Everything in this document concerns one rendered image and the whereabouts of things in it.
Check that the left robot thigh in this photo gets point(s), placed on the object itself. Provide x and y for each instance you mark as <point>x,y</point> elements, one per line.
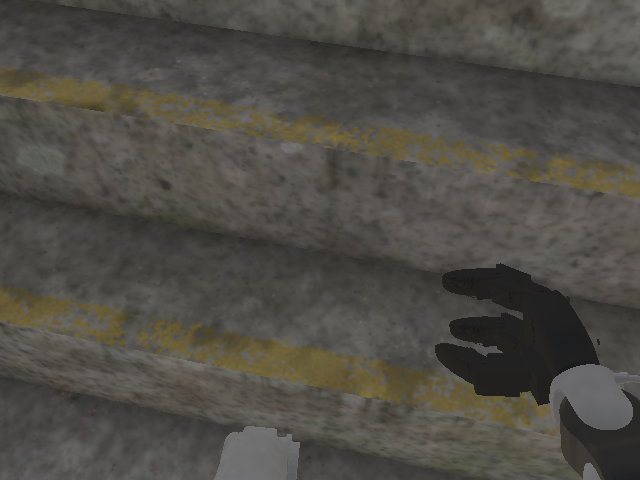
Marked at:
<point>258,453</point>

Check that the robot left shin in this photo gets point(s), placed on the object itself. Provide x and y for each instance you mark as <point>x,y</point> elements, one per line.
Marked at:
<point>227,439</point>

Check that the robot right hand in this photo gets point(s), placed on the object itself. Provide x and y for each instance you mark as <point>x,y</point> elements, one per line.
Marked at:
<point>548,341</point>

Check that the right robot forearm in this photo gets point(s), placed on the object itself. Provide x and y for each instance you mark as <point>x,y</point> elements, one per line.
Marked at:
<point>599,423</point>

